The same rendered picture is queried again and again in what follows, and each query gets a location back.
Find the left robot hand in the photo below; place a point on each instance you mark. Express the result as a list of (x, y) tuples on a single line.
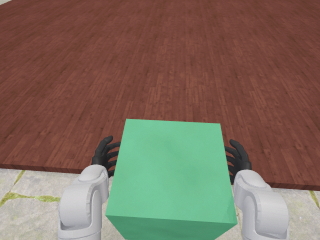
[(101, 156)]

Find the robot right forearm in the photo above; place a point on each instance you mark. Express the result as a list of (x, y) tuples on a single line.
[(265, 214)]

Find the right robot hand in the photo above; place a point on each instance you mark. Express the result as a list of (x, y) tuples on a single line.
[(240, 160)]

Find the carton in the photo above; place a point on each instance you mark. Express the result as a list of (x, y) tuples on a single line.
[(171, 182)]

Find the robot left forearm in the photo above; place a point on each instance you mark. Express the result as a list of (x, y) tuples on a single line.
[(80, 205)]

